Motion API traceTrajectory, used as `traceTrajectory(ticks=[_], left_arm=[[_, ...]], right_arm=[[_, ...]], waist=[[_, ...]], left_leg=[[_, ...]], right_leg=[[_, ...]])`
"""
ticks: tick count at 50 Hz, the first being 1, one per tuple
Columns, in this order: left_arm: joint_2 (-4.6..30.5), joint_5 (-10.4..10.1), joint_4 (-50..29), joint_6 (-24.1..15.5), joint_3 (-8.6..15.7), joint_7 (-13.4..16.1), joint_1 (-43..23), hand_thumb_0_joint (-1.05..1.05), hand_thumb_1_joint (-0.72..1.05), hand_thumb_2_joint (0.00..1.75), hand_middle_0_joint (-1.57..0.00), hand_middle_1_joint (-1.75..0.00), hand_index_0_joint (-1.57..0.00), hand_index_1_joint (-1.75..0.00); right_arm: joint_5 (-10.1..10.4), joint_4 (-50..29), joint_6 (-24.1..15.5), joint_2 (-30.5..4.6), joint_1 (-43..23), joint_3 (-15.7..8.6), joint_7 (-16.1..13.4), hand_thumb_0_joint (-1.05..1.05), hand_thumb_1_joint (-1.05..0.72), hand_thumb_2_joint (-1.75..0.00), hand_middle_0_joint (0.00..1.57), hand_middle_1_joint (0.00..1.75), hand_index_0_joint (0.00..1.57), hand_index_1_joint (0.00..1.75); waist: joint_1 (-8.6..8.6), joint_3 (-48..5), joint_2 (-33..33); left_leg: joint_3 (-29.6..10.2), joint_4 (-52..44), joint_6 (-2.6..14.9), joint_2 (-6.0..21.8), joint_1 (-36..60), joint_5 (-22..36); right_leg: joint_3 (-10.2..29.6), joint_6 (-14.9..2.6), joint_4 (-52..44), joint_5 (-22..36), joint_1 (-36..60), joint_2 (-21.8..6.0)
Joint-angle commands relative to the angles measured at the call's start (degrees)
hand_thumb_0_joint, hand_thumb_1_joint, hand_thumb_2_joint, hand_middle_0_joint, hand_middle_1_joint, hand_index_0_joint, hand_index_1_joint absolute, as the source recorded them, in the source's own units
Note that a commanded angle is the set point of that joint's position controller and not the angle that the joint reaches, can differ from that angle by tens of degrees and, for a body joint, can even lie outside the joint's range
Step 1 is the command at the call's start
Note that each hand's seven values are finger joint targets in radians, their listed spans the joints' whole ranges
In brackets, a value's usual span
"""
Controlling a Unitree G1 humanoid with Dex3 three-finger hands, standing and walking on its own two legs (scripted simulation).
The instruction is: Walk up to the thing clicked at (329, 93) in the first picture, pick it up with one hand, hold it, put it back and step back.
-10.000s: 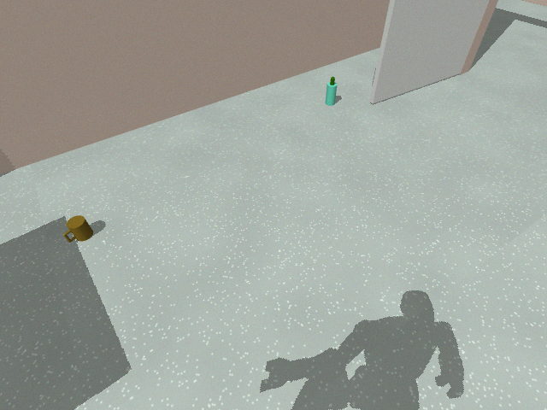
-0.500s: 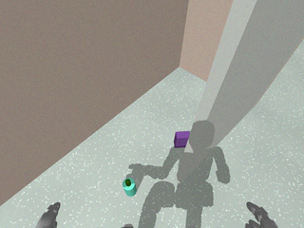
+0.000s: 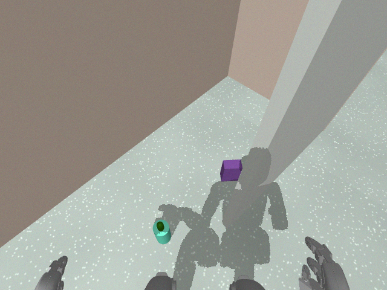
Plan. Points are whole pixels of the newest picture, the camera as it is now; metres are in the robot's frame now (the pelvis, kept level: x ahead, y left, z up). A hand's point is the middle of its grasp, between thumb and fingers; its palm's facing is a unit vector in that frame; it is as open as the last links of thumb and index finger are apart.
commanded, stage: go down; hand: left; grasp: from the side
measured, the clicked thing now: (161, 230) +0.40 +0.15 -0.59
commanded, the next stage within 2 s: approach in 1.88 s
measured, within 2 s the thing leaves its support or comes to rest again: neither
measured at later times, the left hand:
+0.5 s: hand (89, 250) +0.25 +0.29 -0.19, palm faces +0.05 -0.98 -0.21, open 17.2 cm
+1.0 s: hand (92, 231) +0.31 +0.31 -0.25, palm faces +0.01 -0.99 -0.15, open 17.1 cm
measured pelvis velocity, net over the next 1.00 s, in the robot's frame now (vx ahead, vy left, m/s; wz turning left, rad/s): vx -0.07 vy -0.01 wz -0.06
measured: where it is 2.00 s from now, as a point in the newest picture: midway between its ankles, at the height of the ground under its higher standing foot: outside the picture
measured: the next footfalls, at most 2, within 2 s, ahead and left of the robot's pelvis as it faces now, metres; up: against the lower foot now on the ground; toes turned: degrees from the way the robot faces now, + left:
none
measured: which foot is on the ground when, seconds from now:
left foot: down 0.00-1.00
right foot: down 0.00-1.00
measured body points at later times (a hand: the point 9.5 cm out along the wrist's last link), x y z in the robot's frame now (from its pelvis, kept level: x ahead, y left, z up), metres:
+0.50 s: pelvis -0.04 +0.00 -0.11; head +0.11 +0.03 +0.31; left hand +0.24 +0.34 -0.18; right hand +0.13 -0.27 -0.20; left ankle +0.01 +0.12 -0.66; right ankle +0.00 -0.14 -0.66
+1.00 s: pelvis -0.07 -0.01 -0.21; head +0.12 +0.03 +0.20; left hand +0.31 +0.37 -0.24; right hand +0.06 -0.29 -0.32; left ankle +0.01 +0.12 -0.66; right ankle +0.00 -0.14 -0.66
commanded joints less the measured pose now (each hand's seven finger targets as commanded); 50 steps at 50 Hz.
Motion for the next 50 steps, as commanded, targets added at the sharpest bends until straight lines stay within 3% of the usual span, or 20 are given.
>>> traceTrajectory(ticks=[1, 4, 6, 7, 11, 14, 16, 18, 19, 20, 24, 25, 26, 30, 32, 37, 38, 41, 45, 50], left_arm=[[10.1, 0.0, -8.6, -2.4, 5.7, 0.4, 3.1, 0.0, -0.5, 0.12, -0.06, -0.07, -0.04, -0.09], [10.7, 0.1, -8.0, -3.9, 5.8, 0.1, 0.9, 0.0, -0.48, 0.14, -0.05, -0.08, -0.04, -0.09], [11.0, -0.4, -4.7, -5.9, 6.7, -0.4, -3.1, 0.0, -0.5, 0.12, -0.06, -0.07, -0.04, -0.09], [11.5, -0.8, -2.6, -7.2, 7.6, -0.9, -4.2, 0.0, -0.47, 0.13, -0.05, -0.07, -0.04, -0.09], [13.8, -2.2, 5.6, -15.6, 9.9, -5.0, -14.4, 0.0, -0.49, 0.12, -0.05, -0.08, -0.05, -0.09], [15.5, -3.9, 6.6, -23.0, 10.6, -9.6, -20.7, 0.0, -0.56, 0.07, -0.07, -0.09, -0.07, -0.09], [19.3, -4.5, 8.2, -26.8, 13.7, -11.4, -22.6, 0.0, -0.56, 0.1, -0.07, -0.13, -0.07, -0.12], [20.0, -4.8, 8.9, -29.5, 13.8, -13.1, -25.4, 0.0, -0.58, 0.13, -0.06, -0.15, -0.06, -0.15], [21.9, -5.0, 9.8, -30.2, 15.7, -13.6, -26.2, 0.0, -0.55, 0.13, -0.06, -0.15, -0.06, -0.15], [21.6, -5.0, 12.0, -30.8, 15.4, -13.9, -26.3, 0.0, -0.53, 0.16, -0.05, -0.16, -0.05, -0.15], [24.7, -5.4, 16.2, -33.0, 18.8, -15.9, -28.2, 0.0, -0.52, 0.17, -0.05, -0.15, -0.04, -0.15], [24.7, -5.3, 16.6, -33.5, 18.5, -16.7, -29.4, 0.0, -0.53, 0.17, -0.05, -0.15, -0.05, -0.15], [25.1, -5.7, 18.1, -33.9, 19.1, -17.3, -30.3, 0.0, -0.53, 0.18, -0.05, -0.15, -0.04, -0.16], [29.6, -6.8, 19.5, -37.3, 22.1, -19.7, -38.6, 0.0, -0.51, 0.17, -0.04, -0.14, -0.04, -0.14], [29.0, -6.9, 23.1, -38.7, 21.9, -21.2, -40.4, 0.0, -0.49, 0.16, -0.04, -0.13, -0.04, -0.13], [33.0, -7.2, 25.4, -42.2, 23.1, -24.5, -49.6, 0.0, -0.48, 0.12, -0.04, -0.11, -0.04, -0.1], [35.0, -7.2, 25.6, -42.7, 24.0, -24.9, -50.8, 0.0, -0.48, 0.12, -0.04, -0.11, -0.04, -0.1], [36.0, -7.7, 28.8, -43.0, 25.1, -26.4, -51.2, 0.0, -0.46, 0.11, -0.04, -0.09, -0.04, -0.09], [37.3, -8.5, 30.0, -43.4, 26.3, -28.5, -51.9, 0.0, -0.48, 0.1, -0.04, -0.08, -0.04, -0.08], [41.7, -9.1, 29.0, -43.8, 28.6, -30.3, -55.5, 0.0, -0.48, 0.09, -0.04, -0.07, -0.03, -0.07]], right_arm=[[0.2, -8.2, -3.6, -8.8, -0.1, -4.0, -1.1, 0.0, -0.88, -0.9, 0.2, 0.3, 0.2, 0.3], [0.1, -7.8, -3.9, -9.1, 0.1, -4.2, -1.1, 0.0, -0.89, -0.9, 0.2, 0.3, 0.2, 0.3], [0.0, -7.2, -4.3, -9.2, 0.0, -4.2, -1.0, 0.0, -0.89, -0.9, 0.2, 0.3, 0.2, 0.3], [0.1, -6.7, -4.5, -9.5, 0.2, -4.2, -0.8, 0.0, -0.9, -0.9, 0.2, 0.3, 0.2, 0.3], [-0.3, -5.0, -5.9, -10.4, -0.7, -4.5, 0.2, 0.0, -0.92, -0.9, 0.2, 0.3, 0.2, 0.3], [-0.2, -4.8, -7.0, -11.1, -1.3, -4.5, 0.9, 0.0, -0.91, -0.9, 0.2, 0.3, 0.2, 0.3], [0.1, -4.6, -7.0, -12.2, -1.3, -4.6, 1.3, 0.0, -0.9, -0.9, 0.2, 0.3, 0.2, 0.3], [0.0, -4.3, -6.3, -12.9, -1.3, -4.7, 1.4, 0.0, -0.88, -0.89, 0.2, 0.3, 0.2, 0.3], [0.0, -3.9, -5.8, -13.5, -0.9, -4.9, 1.4, 0.0, -0.89, -0.9, 0.2, 0.3, 0.2, 0.3], [0.1, -3.9, -5.3, -13.6, -1.0, -4.8, 1.6, 0.0, -0.89, -0.9, 0.2, 0.3, 0.2, 0.3], [-0.1, -2.3, -3.6, -14.4, -0.7, -4.7, 2.3, 0.0, -0.88, -0.9, 0.2, 0.3, 0.2, 0.3], [-0.1, -1.8, -3.2, -14.4, -0.4, -4.9, 2.4, 0.0, -0.88, -0.9, 0.2, 0.3, 0.2, 0.3], [-0.1, -1.9, -3.0, -14.4, -1.1, -4.9, 2.5, 0.0, -0.87, -0.89, 0.2, 0.3, 0.2, 0.3], [-0.2, -0.5, -2.4, -14.9, -0.9, -4.6, 3.0, 0.0, -0.88, -0.9, 0.2, 0.3, 0.2, 0.3], [-0.4, 0.8, -2.3, -14.8, -0.6, -4.2, 3.1, 0.0, -0.88, -0.9, 0.2, 0.3, 0.2, 0.3], [-0.9, 1.5, -2.0, -15.6, -1.1, -3.7, 3.5, 0.0, -0.87, -0.89, 0.2, 0.3, 0.2, 0.3], [-0.9, 1.6, -1.9, -15.8, -0.9, -3.5, 3.5, 0.0, -0.87, -0.89, 0.2, 0.3, 0.2, 0.3], [-0.8, 1.7, -1.6, -16.4, -0.6, -3.0, 3.7, 0.0, -0.87, -0.89, 0.2, 0.3, 0.2, 0.3], [-0.8, 2.3, -1.3, -17.0, -0.5, -2.4, 4.0, 0.0, -0.88, -0.9, 0.2, 0.3, 0.2, 0.3], [-0.9, 2.9, -1.0, -17.5, -0.2, -1.9, 4.0, 0.0, -0.89, -0.9, 0.2, 0.3, 0.2, 0.3]], waist=[[0.9, -11.2, 4.6], [0.1, -11.9, 4.2], [-0.92, -10.5, 2.9], [-0.6, -10.4, 2.0], [-0.63, -8.3, 2.8], [-0.32, -14.4, 5.1], [0.89, -18.4, 6.7], [1.14, -22.6, 8.9], [1.77, -24.3, 9.2], [1.79, -24.0, 8.5], [3.36, -28.1, 7.7], [2.92, -29.2, 6.8], [2.44, -28.0, 5.5], [1.68, -31.0, 5.0], [0.84, -30.3, 3.8], [0.52, -30.5, 6.9], [0.74, -31.1, 7.6], [0.83, -30.1, 7.5], [1.11, -32.5, 8.7], [1.09, -34.3, 9.8]], left_leg=[[-0.2, -9.0, 0.65, -1.5, 9.7, 17.7], [-0.3, -7.9, 0.64, -1.4, 9.1, 19.2], [-0.3, -5.5, 0.91, -1.5, 6.1, 18.6], [-0.1, -4.2, 1.02, -1.5, 4.5, 18.6], [0.3, 0.4, 1.29, -1.6, -4.0, 7.6], [-0.6, 3.6, 1.13, -1.7, -6.7, 3.5], [-1.5, 5.6, 0.75, -1.4, -7.3, 3.4], [-2.4, 7.3, 0.27, -1.1, -6.6, 5.1], [-2.7, 8.3, 0.21, -1.1, -6.7, 5.7], [-2.6, 9.2, 0.21, -1.2, -8.2, 5.3], [-2.8, 13.6, 0.61, -1.4, -10.8, 10.3], [-2.6, 15.0, 0.88, -1.4, -11.4, 11.9], [-2.2, 15.9, 1.13, -1.6, -14.0, 9.2], [-1.6, 20.6, 1.67, -1.7, -18.3, 9.3], [-1.2, 23.3, 1.96, -1.6, -20.3, 11.2], [-1.9, 25.1, 1.6, -1.2, -23.8, 1.7], [-2.1, 25.1, 1.42, -1.2, -24.2, 0.9], [-2.7, 25.6, 1.34, -1.0, -27.2, -3.5], [-2.5, 28.7, 1.33, -1.1, -27.7, 0.3], [-2.3, 32.0, 1.4, -1.2, -29.2, 3.7]], right_leg=[[-0.2, -2.43, -6.2, 14.0, 5.1, 2.0], [-0.2, -2.43, -5.1, 15.5, 4.5, 2.1], [0.0, -2.25, -3.8, 15.6, 2.3, 1.8], [0.2, -2.26, -2.6, 15.8, 1.2, 1.7], [1.1, -2.58, 3.0, 5.9, -9.1, 1.4], [1.7, -2.74, 8.3, 2.6, -14.2, 1.1], [1.9, -2.91, 11.7, 2.3, -17.4, 0.8], [1.6, -3.08, 15.0, 3.8, -20.6, 0.7], [1.3, -3.13, 16.1, 4.1, -21.4, 0.8], [1.3, -3.19, 16.8, 3.7, -22.4, 0.8], [1.1, -3.57, 20.5, 6.2, -24.6, 1.0], [1.2, -3.5, 20.9, 7.6, -24.7, 0.9], [1.5, -3.41, 20.6, 5.7, -24.8, 1.0], [1.9, -3.33, 23.9, 6.0, -26.6, 1.1], [2.0, -3.25, 25.1, 7.5, -28.2, 1.2], [1.9, -3.56, 28.3, 0.0, -35.1, 1.3], [1.8, -3.6, 28.9, -0.6, -35.2, 1.3], [1.3, -3.52, 30.8, -3.6, -38.0, 1.4], [0.6, -3.79, 33.9, -0.8, -39.7, 1.4], [0.3, -3.95, 36.7, 1.1, -41.0, 1.5]])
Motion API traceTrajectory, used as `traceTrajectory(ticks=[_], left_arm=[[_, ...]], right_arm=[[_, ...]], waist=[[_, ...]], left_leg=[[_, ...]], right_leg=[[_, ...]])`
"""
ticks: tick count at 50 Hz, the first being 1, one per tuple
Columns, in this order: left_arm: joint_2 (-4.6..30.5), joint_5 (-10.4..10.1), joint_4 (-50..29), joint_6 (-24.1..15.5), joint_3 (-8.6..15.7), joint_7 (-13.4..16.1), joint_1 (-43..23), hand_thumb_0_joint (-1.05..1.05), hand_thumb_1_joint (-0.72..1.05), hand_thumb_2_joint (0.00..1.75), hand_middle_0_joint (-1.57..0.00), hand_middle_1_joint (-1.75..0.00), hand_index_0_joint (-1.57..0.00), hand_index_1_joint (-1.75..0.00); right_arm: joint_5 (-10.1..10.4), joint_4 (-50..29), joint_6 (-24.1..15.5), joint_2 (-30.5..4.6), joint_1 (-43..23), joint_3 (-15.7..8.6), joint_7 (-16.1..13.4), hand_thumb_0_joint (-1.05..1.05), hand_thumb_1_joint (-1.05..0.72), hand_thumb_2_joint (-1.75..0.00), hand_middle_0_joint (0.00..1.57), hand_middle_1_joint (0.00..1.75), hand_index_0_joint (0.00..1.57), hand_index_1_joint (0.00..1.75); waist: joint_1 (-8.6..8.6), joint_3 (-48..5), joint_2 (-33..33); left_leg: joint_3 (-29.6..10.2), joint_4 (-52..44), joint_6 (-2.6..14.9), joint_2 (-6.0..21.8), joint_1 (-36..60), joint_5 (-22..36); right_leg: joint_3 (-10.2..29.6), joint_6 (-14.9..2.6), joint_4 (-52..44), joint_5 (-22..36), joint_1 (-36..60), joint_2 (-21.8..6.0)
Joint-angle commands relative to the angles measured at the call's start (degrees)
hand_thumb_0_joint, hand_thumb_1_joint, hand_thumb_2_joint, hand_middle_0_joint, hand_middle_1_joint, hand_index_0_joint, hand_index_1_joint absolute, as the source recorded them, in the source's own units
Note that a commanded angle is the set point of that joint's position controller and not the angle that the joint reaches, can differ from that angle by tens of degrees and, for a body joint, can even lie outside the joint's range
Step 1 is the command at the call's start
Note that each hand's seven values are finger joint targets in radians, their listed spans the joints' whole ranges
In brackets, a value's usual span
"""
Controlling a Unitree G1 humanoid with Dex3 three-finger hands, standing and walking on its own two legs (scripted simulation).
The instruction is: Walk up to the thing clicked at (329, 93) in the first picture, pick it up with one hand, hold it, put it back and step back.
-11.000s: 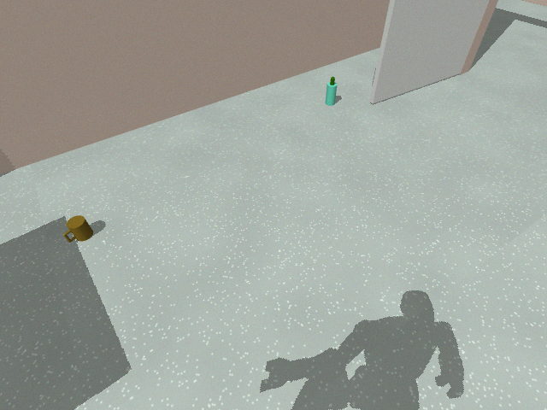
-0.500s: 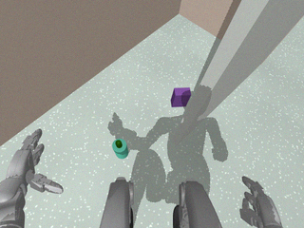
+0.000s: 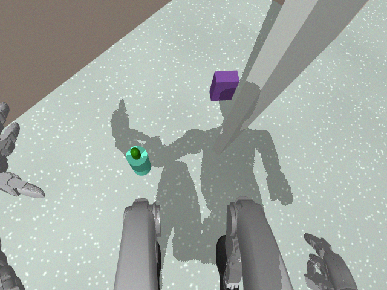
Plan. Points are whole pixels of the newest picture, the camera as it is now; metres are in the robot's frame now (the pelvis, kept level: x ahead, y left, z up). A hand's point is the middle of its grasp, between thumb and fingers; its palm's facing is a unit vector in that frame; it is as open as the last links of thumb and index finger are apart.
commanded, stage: go down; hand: left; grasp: from the side
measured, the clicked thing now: (138, 159) +0.47 +0.18 -0.38
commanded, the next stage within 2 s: approach in 0.88 s
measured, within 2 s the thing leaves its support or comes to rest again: neither
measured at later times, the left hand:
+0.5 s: hand (28, 150) +0.39 +0.36 -0.07, palm faces +0.04 -0.99 -0.11, open 17.4 cm
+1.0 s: hand (29, 145) +0.41 +0.36 -0.08, palm faces +0.03 -1.00 -0.09, open 17.4 cm
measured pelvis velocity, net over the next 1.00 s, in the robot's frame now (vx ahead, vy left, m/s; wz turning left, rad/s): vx -0.02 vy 0.00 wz -0.03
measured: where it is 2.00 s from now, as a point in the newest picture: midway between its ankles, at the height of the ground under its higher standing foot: (189, 282)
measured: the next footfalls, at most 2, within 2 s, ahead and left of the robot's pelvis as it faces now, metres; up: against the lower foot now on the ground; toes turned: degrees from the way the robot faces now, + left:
none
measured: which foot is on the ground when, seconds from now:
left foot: down 0.00-1.00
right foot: down 0.00-1.00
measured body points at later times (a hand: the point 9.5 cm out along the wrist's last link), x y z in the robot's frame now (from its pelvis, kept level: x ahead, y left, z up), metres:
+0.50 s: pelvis -0.01 +0.00 -0.06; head +0.19 +0.05 +0.34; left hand +0.39 +0.41 -0.06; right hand +0.13 -0.28 -0.16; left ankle +0.07 +0.13 -0.45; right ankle +0.08 -0.13 -0.45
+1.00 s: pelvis -0.02 +0.00 -0.08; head +0.19 +0.06 +0.31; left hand +0.40 +0.42 -0.07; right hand +0.11 -0.28 -0.18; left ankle +0.07 +0.13 -0.45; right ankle +0.08 -0.13 -0.45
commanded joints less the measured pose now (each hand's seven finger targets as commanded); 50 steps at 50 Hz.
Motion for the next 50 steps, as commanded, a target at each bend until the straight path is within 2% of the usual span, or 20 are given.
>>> traceTrajectory(ticks=[1, 3, 5, 11, 12, 13, 14, 16, 20, 25, 27, 31, 32, 33, 39, 40, 44, 47, 49, 50], left_arm=[[21.1, -2.3, -8.9, -3.6, 5.4, -1.5, -10.3, 0.0, -0.5, 0.09, -0.04, -0.07, -0.03, -0.07], [22.3, -2.4, -9.0, -3.7, 6.1, -2.3, -11.6, 0.0, -0.5, 0.1, -0.04, -0.07, -0.03, -0.07], [22.8, -2.4, -9.0, -3.7, 6.0, -3.0, -13.4, 0.0, -0.5, 0.09, -0.04, -0.07, -0.03, -0.07], [25.2, -2.6, -8.9, -3.8, 6.8, -4.7, -16.2, 0.0, -0.51, 0.08, -0.04, -0.07, -0.04, -0.07], [24.7, -2.7, -7.8, -3.5, 6.5, -4.9, -16.5, 0.0, -0.52, 0.07, -0.04, -0.07, -0.04, -0.06], [24.7, -2.8, -7.9, -3.5, 6.6, -5.1, -16.3, 0.0, -0.51, 0.07, -0.04, -0.07, -0.04, -0.06], [25.6, -2.8, -7.8, -3.4, 6.7, -5.1, -17.9, 0.0, -0.51, 0.08, -0.04, -0.07, -0.04, -0.06], [26.9, -2.9, -8.4, -3.6, 7.6, -5.5, -18.1, 0.0, -0.52, 0.07, -0.04, -0.06, -0.04, -0.06], [27.5, -3.0, -8.3, -3.3, 7.3, -6.2, -20.0, 0.0, -0.54, 0.08, -0.04, -0.07, -0.04, -0.07], [28.7, -3.2, -7.2, -3.0, 8.1, -6.7, -19.7, 0.0, -0.55, 0.07, -0.04, -0.08, -0.04, -0.07], [28.7, -3.4, -7.3, -2.9, 8.5, -7.0, -20.2, 0.0, -0.55, 0.08, -0.04, -0.08, -0.04, -0.08], [29.2, -3.3, -6.8, -2.7, 8.4, -7.4, -20.8, 0.0, -0.55, 0.07, -0.05, -0.08, -0.04, -0.07], [28.7, -3.3, -7.1, -2.6, 8.0, -7.6, -21.4, 0.0, -0.55, 0.08, -0.04, -0.08, -0.04, -0.08], [29.1, -3.4, -7.0, -2.6, 8.1, -7.6, -22.0, 0.0, -0.55, 0.08, -0.05, -0.08, -0.04, -0.08], [31.1, -3.5, -6.8, -2.5, 9.0, -7.9, -22.6, 0.0, -0.56, 0.08, -0.05, -0.08, -0.04, -0.08], [29.9, -3.4, -6.4, -2.4, 8.2, -8.0, -22.5, 0.0, -0.56, 0.08, -0.05, -0.08, -0.05, -0.08], [31.3, -3.1, -6.9, -2.7, 8.9, -8.1, -23.9, 0.0, -0.53, 0.08, -0.05, -0.08, -0.04, -0.08], [30.4, -3.2, -5.7, -2.7, 8.4, -8.5, -24.6, 0.0, -0.54, 0.09, -0.05, -0.09, -0.04, -0.08], [32.1, -3.5, -6.4, -3.0, 9.1, -8.5, -25.1, 0.0, -0.56, 0.14, -0.07, -0.13, -0.04, -0.15], [33.1, -3.5, -6.1, -3.1, 9.7, -8.5, -25.6, 0.0, -0.6, 0.06, -0.08, -0.07, -0.06, -0.08]], right_arm=[[0.3, -3.8, -1.9, -11.8, 5.4, -4.1, -1.0, 0.0, -0.9, -0.9, 0.2, 0.3, 0.2, 0.3], [0.1, -3.3, -2.0, -12.2, 5.9, -4.0, -0.9, 0.0, -0.9, -0.9, 0.2, 0.3, 0.2, 0.3], [0.0, -3.3, -2.0, -12.4, 5.8, -4.2, -1.0, 0.0, -0.9, -0.9, 0.2, 0.3, 0.2, 0.3], [-0.3, -2.5, -1.9, -13.2, 6.2, -3.7, -0.9, 0.0, -0.9, -0.9, 0.2, 0.3, 0.2, 0.3], [-0.3, -2.6, -1.9, -13.3, 5.9, -3.6, -0.9, 0.0, -0.9, -0.9, 0.2, 0.3, 0.2, 0.3], [-0.3, -2.7, -2.0, -13.6, 5.7, -3.6, -0.8, 0.0, -0.9, -0.9, 0.2, 0.3, 0.2, 0.3], [-0.2, -2.5, -2.0, -13.5, 5.9, -3.5, -0.8, 0.0, -0.9, -0.9, 0.2, 0.3, 0.2, 0.3], [-0.4, -2.6, -2.0, -13.5, 5.9, -3.3, -0.8, 0.0, -0.9, -0.9, 0.2, 0.3, 0.2, 0.3], [-0.4, -2.5, -1.9, -13.5, 6.0, -3.1, -0.9, 0.0, -0.9, -0.9, 0.2, 0.3, 0.2, 0.3], [-0.4, -2.2, -2.0, -13.8, 5.9, -2.7, -0.8, 0.0, -0.9, -0.9, 0.2, 0.3, 0.2, 0.3], [-0.4, -2.3, -2.0, -14.0, 6.6, -2.8, -0.8, 0.0, -0.9, -0.9, 0.2, 0.3, 0.2, 0.3], [-0.5, -2.1, -1.9, -14.3, 6.7, -2.5, -0.8, 0.0, -0.9, -0.9, 0.2, 0.3, 0.2, 0.3], [-0.5, -2.1, -1.9, -14.3, 6.8, -2.5, -0.8, 0.0, -0.9, -0.9, 0.2, 0.3, 0.2, 0.3], [-0.4, -2.1, -1.9, -14.5, 6.7, -2.5, -0.8, 0.0, -0.9, -0.9, 0.2, 0.3, 0.2, 0.3], [-0.6, -2.0, -1.9, -14.2, 7.1, -2.1, -0.7, 0.0, -0.9, -0.9, 0.2, 0.3, 0.2, 0.3], [-0.6, -2.2, -1.9, -14.3, 6.6, -2.3, -0.8, 0.0, -0.9, -0.9, 0.2, 0.3, 0.2, 0.3], [-0.7, -1.8, -1.7, -14.9, 7.4, -2.1, -0.7, 0.0, -0.9, -0.9, 0.2, 0.3, 0.2, 0.3], [-0.7, -2.0, -1.6, -14.9, 6.9, -2.0, -0.5, 0.0, -0.9, -0.9, 0.2, 0.3, 0.2, 0.3], [-0.7, -2.1, -1.6, -14.9, 6.5, -1.6, -0.5, 0.0, -0.91, -0.9, 0.2, 0.3, 0.2, 0.3], [-0.8, -2.3, -1.6, -14.9, 6.6, -1.5, -0.5, 0.0, -0.89, -0.9, 0.2, 0.3, 0.2, 0.3]], waist=[[2.67, -32.0, 10.0], [2.22, -32.0, 11.3], [2.03, -31.5, 10.2], [1.71, -32.3, 12.5], [1.07, -31.2, 12.2], [1.63, -31.1, 12.6], [1.13, -30.7, 12.5], [1.72, -32.7, 12.9], [1.24, -31.9, 12.7], [1.42, -31.7, 13.0], [0.96, -31.8, 12.8], [1.04, -32.2, 14.0], [0.5, -32.4, 14.2], [0.56, -31.0, 13.8], [0.76, -32.3, 12.6], [0.5, -31.6, 12.9], [0.24, -32.1, 14.8], [-0.81, -29.3, 14.7], [0.1, -29.9, 14.3], [-0.49, -30.3, 13.4]], left_leg=[[0.8, -12.7, 2.04, -1.1, 24.2, 10.4], [0.8, -11.5, 1.94, -1.1, 23.6, 11.6], [1.3, -10.5, 2.21, -1.1, 21.6, 8.4], [0.8, -8.8, 1.9, -0.9, 20.8, 7.7], [0.7, -8.5, 1.94, -0.9, 20.1, 6.9], [0.4, -8.7, 1.83, -0.9, 20.5, 6.6], [0.1, -8.6, 1.86, -0.8, 19.0, 5.3], [0.5, -7.4, 1.93, -0.9, 19.4, 6.2], [1.1, -6.0, 2.09, -1.1, 17.5, 5.8], [0.8, -4.8, 2.07, -1.0, 16.7, 5.5], [1.1, -4.2, 2.17, -1.2, 15.6, 6.0], [0.7, -3.5, 1.93, -1.2, 16.7, 7.3], [0.5, -3.4, 1.88, -1.1, 17.0, 7.6], [0.2, -3.7, 1.99, -1.1, 16.0, 6.1], [1.7, -1.6, 2.37, -1.4, 13.7, 6.4], [1.3, -1.8, 2.33, -1.3, 14.3, 5.8], [0.1, -1.9, 1.88, -1.1, 16.1, 7.9], [-0.5, -2.3, 1.96, -1.1, 14.8, 4.5], [0.2, -1.6, 2.19, -1.1, 13.2, 4.1], [0.6, -0.9, 2.37, -1.3, 12.3, 4.2]], right_leg=[[-0.2, -3.17, -9.8, 8.9, 13.6, 1.4], [-0.4, -3.28, -8.2, 9.7, 12.3, 1.3], [-0.1, -3.1, -8.5, 7.6, 11.7, 1.5], [-1.0, -3.21, -5.0, 7.4, 9.0, 1.5], [-1.1, -3.16, -5.0, 6.8, 8.3, 1.4], [-1.3, -3.24, -4.4, 6.7, 7.7, 1.4], [-1.6, -3.19, -3.8, 5.9, 6.9, 1.5], [-1.4, -3.17, -3.2, 6.5, 7.7, 1.5], [-1.3, -3.16, -2.7, 6.0, 6.4, 1.5], [-1.7, -3.18, -1.1, 5.7, 4.9, 1.5], [-1.8, -3.17, -0.9, 6.2, 5.1, 1.5], [-2.0, -3.32, 0.5, 7.1, 3.7, 1.5], [-2.2, -3.28, 0.8, 7.3, 3.4, 1.4], [-2.3, -3.31, 0.9, 6.2, 2.5, 1.4], [-1.8, -3.08, 0.4, 6.1, 4.9, 1.6], [-2.0, -3.22, 0.7, 5.8, 2.8, 1.7], [-2.6, -3.37, 2.7, 7.5, 1.5, 1.4], [-3.0, -3.24, 2.6, 5.1, -0.6, 1.4], [-2.7, -3.19, 2.5, 4.7, 0.8, 1.5], [-2.6, -3.08, 2.4, 4.6, 1.6, 1.6]])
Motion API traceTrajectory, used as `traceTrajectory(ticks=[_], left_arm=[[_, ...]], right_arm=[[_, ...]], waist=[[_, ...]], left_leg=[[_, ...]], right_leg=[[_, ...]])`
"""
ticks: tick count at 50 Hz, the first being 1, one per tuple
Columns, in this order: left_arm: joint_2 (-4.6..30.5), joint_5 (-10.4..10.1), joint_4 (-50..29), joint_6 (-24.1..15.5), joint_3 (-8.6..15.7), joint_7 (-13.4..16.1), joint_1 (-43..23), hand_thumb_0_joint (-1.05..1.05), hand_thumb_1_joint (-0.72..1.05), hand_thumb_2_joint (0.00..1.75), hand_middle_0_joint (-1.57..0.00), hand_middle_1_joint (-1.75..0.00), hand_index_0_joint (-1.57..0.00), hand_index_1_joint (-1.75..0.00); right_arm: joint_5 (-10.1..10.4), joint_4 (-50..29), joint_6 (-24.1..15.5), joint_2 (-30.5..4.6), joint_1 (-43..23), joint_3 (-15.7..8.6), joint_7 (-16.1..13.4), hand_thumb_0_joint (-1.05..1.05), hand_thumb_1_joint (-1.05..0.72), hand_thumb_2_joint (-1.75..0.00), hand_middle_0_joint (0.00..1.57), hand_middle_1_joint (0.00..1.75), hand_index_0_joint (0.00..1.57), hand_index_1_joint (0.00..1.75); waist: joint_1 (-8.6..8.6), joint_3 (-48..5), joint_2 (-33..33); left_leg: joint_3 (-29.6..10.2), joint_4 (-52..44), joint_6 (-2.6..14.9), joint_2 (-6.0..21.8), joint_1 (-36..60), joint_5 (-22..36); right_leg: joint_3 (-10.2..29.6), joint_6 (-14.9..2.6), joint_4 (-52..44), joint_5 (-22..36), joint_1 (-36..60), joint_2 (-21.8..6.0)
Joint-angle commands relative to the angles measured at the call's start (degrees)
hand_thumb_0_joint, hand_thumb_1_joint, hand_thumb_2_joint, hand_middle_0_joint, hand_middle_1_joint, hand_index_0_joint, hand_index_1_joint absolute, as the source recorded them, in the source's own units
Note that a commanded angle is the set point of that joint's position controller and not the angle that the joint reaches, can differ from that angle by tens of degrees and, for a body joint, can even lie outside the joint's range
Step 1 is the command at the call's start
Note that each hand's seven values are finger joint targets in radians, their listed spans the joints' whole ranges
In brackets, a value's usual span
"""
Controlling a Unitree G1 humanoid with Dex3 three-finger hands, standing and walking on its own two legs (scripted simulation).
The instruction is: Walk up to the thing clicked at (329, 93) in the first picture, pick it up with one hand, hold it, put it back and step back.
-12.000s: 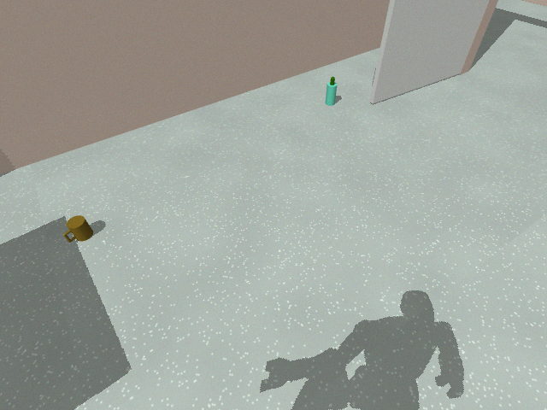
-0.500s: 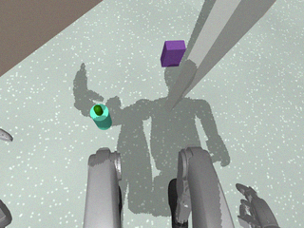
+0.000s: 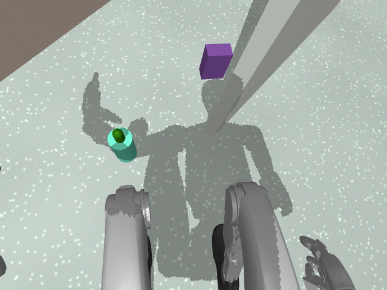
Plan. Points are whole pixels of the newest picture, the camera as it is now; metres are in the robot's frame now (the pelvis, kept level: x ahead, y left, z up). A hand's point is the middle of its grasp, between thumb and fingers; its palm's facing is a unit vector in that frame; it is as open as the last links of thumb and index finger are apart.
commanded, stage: approach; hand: left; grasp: from the side
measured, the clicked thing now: (122, 143) +0.48 +0.20 -0.30
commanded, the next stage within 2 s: close in in 0.48 s
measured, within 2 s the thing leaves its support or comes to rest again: neither
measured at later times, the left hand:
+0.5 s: hand (64, 144) +0.43 +0.31 -0.17, palm faces -0.01 -1.00 +0.03, open 17.6 cm
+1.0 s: hand (108, 149) +0.45 +0.23 -0.25, palm faces +0.00 -1.00 +0.03, open 17.6 cm
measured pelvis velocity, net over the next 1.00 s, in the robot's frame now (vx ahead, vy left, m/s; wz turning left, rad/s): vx -0.02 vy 0.02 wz -0.16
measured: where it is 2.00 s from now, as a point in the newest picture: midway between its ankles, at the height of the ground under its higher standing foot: (184, 277)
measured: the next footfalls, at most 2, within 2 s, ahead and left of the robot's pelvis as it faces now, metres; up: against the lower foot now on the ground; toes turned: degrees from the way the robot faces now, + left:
none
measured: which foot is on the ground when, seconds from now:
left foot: down 0.00-1.00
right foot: down 0.00-1.00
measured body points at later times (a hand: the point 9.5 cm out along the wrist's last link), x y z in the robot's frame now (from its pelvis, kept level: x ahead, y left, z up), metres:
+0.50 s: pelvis -0.01 +0.00 -0.08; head +0.23 +0.11 +0.29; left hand +0.43 +0.36 -0.17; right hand +0.13 -0.27 -0.14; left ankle +0.09 +0.13 -0.36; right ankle +0.10 -0.13 -0.36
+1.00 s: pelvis -0.02 +0.02 -0.11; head +0.22 +0.15 +0.24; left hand +0.44 +0.28 -0.25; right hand +0.11 -0.26 -0.14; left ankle +0.09 +0.13 -0.36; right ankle +0.10 -0.13 -0.36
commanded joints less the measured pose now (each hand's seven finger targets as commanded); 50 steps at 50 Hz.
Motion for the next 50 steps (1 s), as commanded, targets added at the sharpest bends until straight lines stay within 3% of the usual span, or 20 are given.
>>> traceTrajectory(ticks=[1, 4, 11, 13, 15, 19, 20, 22, 24, 26, 28, 31, 35, 36, 43, 50], left_arm=[[23.5, -2.3, -9.7, -3.7, 4.3, -0.3, -13.5, 0.0, -0.6, 0.01, -0.08, -0.07, -0.06, -0.08], [18.5, -3.4, -4.3, -5.2, 1.8, -1.5, -12.8, 0.0, -0.61, 0.01, -0.08, -0.09, -0.07, -0.09], [17.3, -6.5, 1.3, -13.0, 0.9, -2.9, -14.7, 0.0, -0.6, 0.01, -0.07, -0.09, -0.07, -0.09], [17.1, -6.7, 2.8, -15.0, 0.5, -2.6, -15.0, 0.0, -0.59, 0.02, -0.07, -0.09, -0.06, -0.09], [18.2, -6.5, 4.1, -17.1, 1.0, -1.9, -15.1, 0.0, -0.59, 0.02, -0.07, -0.09, -0.06, -0.09], [21.7, -5.1, 3.1, -21.0, 2.8, 0.6, -14.0, 0.0, -0.56, 0.04, -0.06, -0.08, -0.05, -0.09], [20.6, -4.9, 2.3, -22.1, 1.7, 0.9, -14.6, 0.0, -0.57, 0.05, -0.06, -0.09, -0.04, -0.1], [21.4, -4.3, 0.6, -24.0, 1.7, 1.8, -15.3, 0.0, -0.57, 0.06, -0.06, -0.1, -0.05, -0.1], [17.7, -4.1, 1.0, -25.7, -1.0, 2.7, -15.9, 0.0, -0.54, 0.06, -0.06, -0.09, -0.04, -0.1], [19.3, -3.7, 0.8, -27.2, -0.6, 4.0, -15.7, 0.0, -0.55, 0.07, -0.05, -0.1, -0.04, -0.1], [15.7, -3.3, 5.2, -28.4, -3.0, 5.3, -14.2, 0.0, -0.54, 0.07, -0.05, -0.1, -0.04, -0.1], [16.8, -3.5, 7.0, -31.3, -1.7, 7.8, -12.8, 0.0, -0.61, 0.0, -0.07, -0.08, -0.06, -0.08], [14.3, -3.4, 9.7, -34.6, -3.6, 11.3, -13.7, 0.0, -0.61, 0.0, -0.07, -0.09, -0.07, -0.08], [14.4, -3.1, 10.1, -35.2, -3.3, 12.6, -13.5, 0.0, -0.61, 0.01, -0.06, -0.09, -0.07, -0.08], [11.3, -0.6, 12.1, -38.3, -7.2, 19.1, -12.1, 0.0, -0.58, 0.0, -0.06, -0.07, -0.06, -0.06], [8.6, 0.5, 13.9, -40.9, -11.9, 23.3, -14.4, 0.0, -0.5, 0.02, -0.04, -0.06, -0.05, -0.05]], right_arm=[[0.2, -3.2, -1.7, -13.1, 6.9, -4.2, -1.1, 0.0, -0.89, -0.9, 0.2, 0.3, 0.2, 0.3], [-0.1, -3.1, -2.1, -13.3, 6.2, -3.6, -0.8, 0.0, -0.9, -0.9, 0.2, 0.3, 0.2, 0.3], [-1.6, -3.8, -3.1, -15.0, 4.1, -0.8, 0.2, 0.0, -0.89, -0.9, 0.2, 0.3, 0.2, 0.3], [-2.4, -3.8, -2.9, -15.9, 3.9, 0.0, 0.5, 0.0, -0.89, -0.9, 0.2, 0.3, 0.2, 0.3], [-3.3, -4.0, -2.6, -16.5, 3.0, 0.8, 0.9, 0.0, -0.89, -0.9, 0.2, 0.3, 0.2, 0.3], [-5.2, -4.7, -1.1, -17.6, 0.1, 2.7, 1.7, 0.0, -0.9, -0.9, 0.2, 0.3, 0.2, 0.3], [-5.7, -5.1, -0.7, -17.7, -0.5, 3.4, 1.9, 0.0, -0.9, -0.9, 0.2, 0.3, 0.2, 0.3], [-6.9, -4.6, 0.1, -18.2, -1.4, 4.0, 2.0, 0.0, -0.91, -0.9, 0.2, 0.3, 0.2, 0.3], [-7.9, -4.2, 0.7, -18.2, -2.2, 4.9, 2.3, 0.0, -0.91, -0.9, 0.2, 0.3, 0.2, 0.3], [-8.8, -3.6, 1.2, -18.9, -3.0, 5.7, 2.4, 0.0, -0.91, -0.9, 0.2, 0.3, 0.2, 0.3], [-9.6, -3.5, 1.9, -19.1, -4.5, 6.9, 2.6, 0.0, -0.92, -0.9, 0.2, 0.3, 0.2, 0.3], [-10.7, -5.0, 2.6, -20.5, -7.2, 8.5, 2.9, 0.0, -0.93, -0.9, 0.2, 0.3, 0.2, 0.3], [-12.4, -5.5, 3.4, -20.8, -9.0, 10.7, 3.9, 0.0, -0.93, -0.91, 0.2, 0.3, 0.2, 0.3], [-12.7, -5.6, 3.6, -21.4, -9.3, 10.8, 4.0, 0.0, -0.93, -0.91, 0.2, 0.3, 0.2, 0.3], [-15.1, -6.0, 5.3, -21.7, -10.8, 12.7, 5.2, 0.0, -0.93, -0.91, 0.2, 0.3, 0.2, 0.3], [-16.0, -6.9, 6.8, -22.8, -13.3, 13.9, 6.1, 0.0, -0.92, -0.9, 0.2, 0.3, 0.2, 0.3]], waist=[[1.53, -32.7, 12.9], [-0.75, -27.9, 10.6], [-2.89, -25.8, 9.6], [-3.63, -26.1, 11.1], [-3.31, -26.2, 12.0], [-2.43, -26.1, 16.6], [-2.91, -25.8, 18.1], [-3.79, -26.8, 20.5], [-5.48, -26.7, 20.2], [-5.98, -25.8, 21.6], [-7.32, -22.7, 20.6], [-7.81, -20.3, 19.7], [-9.59, -17.8, 18.7], [-9.61, -17.2, 19.0], [-11.29, -14.1, 18.8], [-13.76, -8.2, 17.9]], left_leg=[[2.9, -15.5, 2.17, -0.6, 25.0, 5.5], [2.6, -13.5, 2.36, -0.5, 21.8, 4.1], [1.8, -7.9, 1.99, -0.1, 18.8, 4.9], [1.2, -6.5, 1.48, 0.1, 19.8, 6.6], [0.9, -5.0, 1.26, 0.3, 19.6, 6.2], [0.1, -3.7, 0.54, 0.8, 20.8, 6.4], [-0.2, -3.6, 0.31, 1.0, 21.7, 6.1], [-0.4, -1.8, 0.14, 1.3, 22.6, 7.7], [-1.0, -0.6, -0.05, 1.5, 22.9, 8.3], [-1.3, 0.9, -0.12, 1.7, 22.8, 8.5], [-2.2, 1.8, -0.27, 1.9, 21.6, 8.1], [-3.4, 2.7, -0.56, 2.0, 20.8, 8.4], [-4.4, 4.4, -0.62, 2.0, 18.9, 6.9], [-4.6, 4.3, -0.77, 2.0, 19.1, 7.1], [-5.8, 5.7, -0.95, 2.2, 17.5, 7.3], [-7.9, 4.4, -1.1, 2.2, 15.6, 1.6]], right_leg=[[-2.1, -3.51, -12.1, 5.7, 15.8, 1.6], [-2.7, -3.49, -11.2, 4.6, 12.3, 1.9], [-4.5, -3.27, -7.3, 5.5, 11.8, 2.8], [-5.3, -3.38, -5.3, 7.1, 11.2, 2.9], [-5.8, -3.33, -4.2, 6.8, 10.5, 3.1], [-7.0, -3.44, -1.1, 6.9, 10.3, 3.4], [-7.3, -3.48, -0.3, 6.8, 9.7, 3.5], [-7.6, -3.32, 0.6, 8.8, 10.8, 3.7], [-8.3, -3.11, 1.5, 9.8, 10.7, 3.8], [-8.6, -2.98, 2.0, 10.5, 11.0, 4.1], [-9.6, -2.91, 3.1, 10.3, 9.9, 4.1], [-11.0, -2.77, 4.2, 10.8, 10.2, 4.4], [-12.2, -2.39, 4.7, 10.7, 11.7, 4.9], [-12.6, -2.37, 5.0, 11.0, 11.6, 4.9], [-13.9, -2.03, 5.3, 12.6, 13.1, 5.5], [-15.6, -1.76, 5.5, 9.0, 10.1, 5.7]])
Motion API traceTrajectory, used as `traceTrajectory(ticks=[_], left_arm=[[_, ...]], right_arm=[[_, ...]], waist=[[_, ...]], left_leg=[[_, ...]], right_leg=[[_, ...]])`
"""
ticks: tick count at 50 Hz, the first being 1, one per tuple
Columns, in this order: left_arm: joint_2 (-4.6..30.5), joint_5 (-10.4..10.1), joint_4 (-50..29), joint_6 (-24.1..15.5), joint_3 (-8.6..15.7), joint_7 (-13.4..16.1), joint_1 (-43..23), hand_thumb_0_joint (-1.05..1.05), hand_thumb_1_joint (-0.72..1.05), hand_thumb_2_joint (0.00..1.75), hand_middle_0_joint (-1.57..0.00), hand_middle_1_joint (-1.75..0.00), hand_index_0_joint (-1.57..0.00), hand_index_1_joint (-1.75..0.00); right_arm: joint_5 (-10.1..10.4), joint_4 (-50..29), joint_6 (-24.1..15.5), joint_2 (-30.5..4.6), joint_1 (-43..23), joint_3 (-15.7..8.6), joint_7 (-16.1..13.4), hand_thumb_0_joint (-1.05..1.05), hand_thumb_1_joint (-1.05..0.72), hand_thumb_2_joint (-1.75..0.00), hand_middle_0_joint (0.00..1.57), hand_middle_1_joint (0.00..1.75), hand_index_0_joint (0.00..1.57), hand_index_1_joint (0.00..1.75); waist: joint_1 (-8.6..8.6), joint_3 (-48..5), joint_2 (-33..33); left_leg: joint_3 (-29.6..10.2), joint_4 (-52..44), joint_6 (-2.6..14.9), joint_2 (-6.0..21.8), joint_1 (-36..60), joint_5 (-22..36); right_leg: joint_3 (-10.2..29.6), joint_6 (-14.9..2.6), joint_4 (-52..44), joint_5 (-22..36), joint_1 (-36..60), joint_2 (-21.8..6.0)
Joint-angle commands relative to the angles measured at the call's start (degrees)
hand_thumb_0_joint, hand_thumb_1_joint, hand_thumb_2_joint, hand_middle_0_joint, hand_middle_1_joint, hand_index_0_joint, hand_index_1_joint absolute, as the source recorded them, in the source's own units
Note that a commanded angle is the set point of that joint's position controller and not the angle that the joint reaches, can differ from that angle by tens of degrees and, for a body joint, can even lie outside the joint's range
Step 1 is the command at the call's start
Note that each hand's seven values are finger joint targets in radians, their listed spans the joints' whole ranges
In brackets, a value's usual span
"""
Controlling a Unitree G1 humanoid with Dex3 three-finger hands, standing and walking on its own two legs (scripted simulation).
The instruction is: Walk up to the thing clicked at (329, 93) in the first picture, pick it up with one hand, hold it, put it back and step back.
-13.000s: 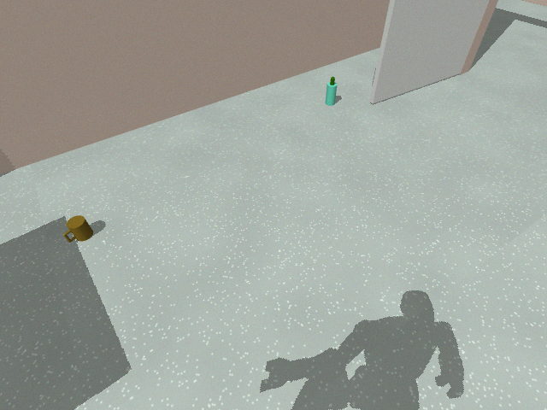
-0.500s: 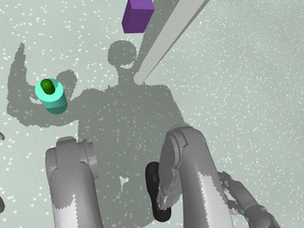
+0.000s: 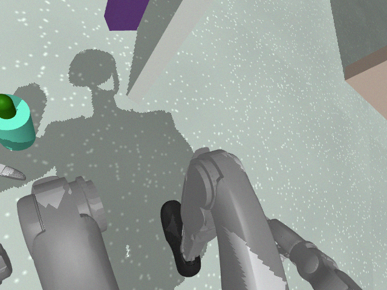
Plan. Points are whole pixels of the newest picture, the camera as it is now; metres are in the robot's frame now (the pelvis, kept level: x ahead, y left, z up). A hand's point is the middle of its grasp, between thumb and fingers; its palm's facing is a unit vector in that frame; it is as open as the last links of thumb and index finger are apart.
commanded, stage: close in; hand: left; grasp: from the side
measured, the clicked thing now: (10, 121) +0.46 +0.25 -0.19
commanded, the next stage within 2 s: close in 0.28 s
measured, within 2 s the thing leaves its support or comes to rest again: leaves its support in 1.36 s
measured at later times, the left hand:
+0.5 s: hand (9, 131) +0.43 +0.25 -0.17, palm faces +0.18 -0.98 +0.01, open 15.9 cm
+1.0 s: hand (8, 122) +0.45 +0.26 -0.17, palm faces +0.21 -0.98 -0.01, open 9.6 cm
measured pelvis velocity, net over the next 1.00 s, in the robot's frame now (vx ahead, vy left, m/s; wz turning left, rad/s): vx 0.00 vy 0.01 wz -0.05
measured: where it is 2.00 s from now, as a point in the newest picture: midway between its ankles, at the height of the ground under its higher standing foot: (138, 274)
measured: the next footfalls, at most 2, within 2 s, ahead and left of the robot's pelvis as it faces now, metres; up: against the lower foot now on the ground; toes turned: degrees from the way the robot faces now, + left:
none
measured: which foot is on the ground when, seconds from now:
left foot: down 0.00-1.00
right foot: down 0.00-1.00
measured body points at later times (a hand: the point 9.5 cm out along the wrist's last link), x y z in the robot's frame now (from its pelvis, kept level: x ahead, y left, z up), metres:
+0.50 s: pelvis +0.00 +0.00 +0.00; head +0.23 +0.19 +0.33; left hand +0.42 +0.31 -0.17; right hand +0.15 -0.24 -0.03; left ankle +0.08 +0.13 -0.25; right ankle +0.14 -0.13 -0.25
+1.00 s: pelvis +0.00 +0.01 +0.00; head +0.23 +0.20 +0.33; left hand +0.44 +0.31 -0.17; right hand +0.16 -0.24 -0.02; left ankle +0.08 +0.13 -0.25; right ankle +0.14 -0.13 -0.25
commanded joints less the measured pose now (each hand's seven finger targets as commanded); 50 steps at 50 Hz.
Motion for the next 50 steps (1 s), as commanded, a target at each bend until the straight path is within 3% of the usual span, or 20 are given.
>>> traceTrajectory(ticks=[1, 12, 13, 18, 22, 27, 32, 36, 40, 43, 50], left_arm=[[9.5, 0.2, -6.9, -5.3, -1.7, 2.6, -11.7, 0.0, -0.52, 0.03, -0.04, -0.07, -0.05, -0.06], [9.7, 2.1, -4.1, -9.3, -3.9, 8.1, -13.2, 0.0, -0.39, 0.11, -0.06, -0.1, -0.07, -0.09], [10.5, 2.0, -3.8, -9.5, -3.7, 8.5, -13.1, 0.0, -0.41, 0.11, -0.06, -0.1, -0.07, -0.09], [8.4, 1.9, -4.1, -10.4, -5.5, 9.8, -13.4, 0.0, -0.35, 0.13, -0.07, -0.1, -0.07, -0.09], [9.2, 2.1, -3.9, -10.7, -5.5, 10.8, -13.1, 0.0, -0.13, 0.31, -0.32, -0.31, -0.32, -0.3], [9.5, 2.8, -4.4, -11.3, -6.2, 12.7, -15.4, 0.0, 0.03, 0.42, -0.41, -0.39, -0.4, -0.39], [9.8, 3.5, -3.9, -10.8, -6.3, 14.3, -15.0, 0.0, 0.18, 0.55, -0.54, -0.53, -0.53, -0.53], [8.7, 4.4, -3.3, -10.5, -7.8, 15.2, -15.0, 0.0, 0.34, 0.68, -0.66, -0.66, -0.66, -0.66], [9.6, 4.5, -3.2, -10.3, -7.2, 16.2, -15.6, 0.0, 0.49, 0.79, -0.79, -0.78, -0.79, -0.77], [9.2, 5.2, -3.3, -10.1, -8.1, 16.9, -17.3, 0.0, 0.46, 0.91, -0.93, -0.94, -0.92, -0.93], [8.0, 5.8, -3.2, -9.7, -9.6, 17.5, -16.5, 0.0, 0.5, 1.14, -1.13, -1.2, -1.13, -1.2]], right_arm=[[-0.6, -2.0, 0.6, -20.1, 1.2, -6.1, -0.8, 0.0, -0.92, -0.9, 0.2, 0.3, 0.2, 0.3], [-2.4, -2.7, 2.1, -20.5, -0.3, -3.5, -0.4, 0.0, -0.91, -0.9, 0.2, 0.3, 0.2, 0.3], [-2.5, -2.8, 2.3, -20.4, -0.3, -3.1, -0.3, 0.0, -0.91, -0.9, 0.2, 0.3, 0.2, 0.3], [-2.9, -2.7, 2.4, -20.6, -0.7, -2.7, -0.1, 0.0, -0.91, -0.9, 0.2, 0.3, 0.2, 0.3], [-3.2, -2.2, 2.7, -20.5, -0.6, -2.4, -0.1, 0.0, -0.9, -0.9, 0.2, 0.3, 0.2, 0.3], [-3.5, -1.9, 3.0, -20.6, -0.7, -2.0, 0.0, 0.0, -0.89, -0.9, 0.2, 0.3, 0.2, 0.3], [-3.7, -2.0, 3.3, -19.9, -0.9, -1.9, 0.1, 0.0, -0.89, -0.9, 0.2, 0.3, 0.2, 0.3], [-3.8, -1.8, 3.7, -19.9, -0.7, -1.9, 0.3, 0.0, -0.88, -0.89, 0.2, 0.3, 0.2, 0.3], [-3.8, -1.8, 4.0, -20.0, -0.5, -1.8, 0.3, 0.0, -0.88, -0.89, 0.2, 0.3, 0.2, 0.3], [-3.8, -1.9, 4.2, -20.1, -1.0, -1.9, 0.4, 0.0, -0.89, -0.9, 0.2, 0.3, 0.2, 0.3], [-3.9, -1.9, 4.5, -19.7, -0.7, -1.7, 0.6, 0.0, -0.89, -0.9, 0.2, 0.3, 0.2, 0.3]], waist=[[-4.76, -29.6, 29.0], [-6.56, -27.4, 29.2], [-6.1, -27.5, 29.2], [-7.03, -26.9, 29.5], [-6.99, -27.0, 28.5], [-7.92, -26.9, 30.0], [-7.42, -26.4, 28.8], [-7.91, -26.8, 29.4], [-8.14, -26.8, 29.5], [-8.79, -24.9, 30.4], [-8.82, -26.1, 30.1]], left_leg=[[5.1, -19.4, -0.85, 2.9, 22.8, 3.4], [3.4, -18.9, -1.02, 3.0, 23.1, 3.4], [3.7, -18.8, -0.92, 2.8, 22.4, 2.8], [3.1, -18.5, -1.06, 2.8, 23.2, 4.5], [3.4, -17.6, -0.79, 2.7, 22.3, 3.8], [2.4, -18.1, -1.24, 3.0, 23.8, 5.7], [3.3, -17.5, -0.77, 2.9, 22.3, 4.0], [2.4, -18.0, -1.1, 3.0, 23.5, 5.5], [2.1, -18.2, -1.18, 3.1, 23.8, 5.9], [1.6, -19.0, -1.29, 3.2, 23.7, 5.2], [1.6, -18.9, -1.33, 3.2, 24.7, 6.4]], right_leg=[[-7.2, -4.33, -10.0, 6.4, 13.5, 1.7], [-8.1, -3.98, -9.7, 7.4, 14.6, 2.1], [-8.0, -4.11, -10.1, 6.9, 15.2, 2.4], [-8.4, -3.95, -9.8, 8.9, 15.5, 2.4], [-8.5, -3.86, -10.5, 8.7, 16.4, 2.7], [-9.0, -3.9, -9.8, 10.2, 16.1, 2.8], [-8.6, -3.91, -11.0, 9.0, 16.4, 3.1], [-9.2, -3.97, -10.4, 10.2, 16.4, 3.2], [-9.4, -4.0, -10.6, 10.6, 16.6, 3.3], [-9.5, -4.1, -10.4, 10.0, 15.1, 3.2], [-9.6, -4.11, -10.9, 10.9, 16.0, 3.4]])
